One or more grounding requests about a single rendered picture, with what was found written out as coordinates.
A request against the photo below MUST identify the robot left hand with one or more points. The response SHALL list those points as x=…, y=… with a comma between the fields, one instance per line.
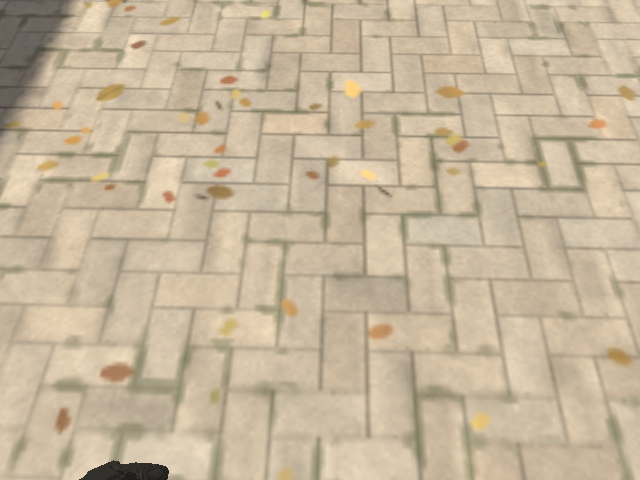
x=133, y=471

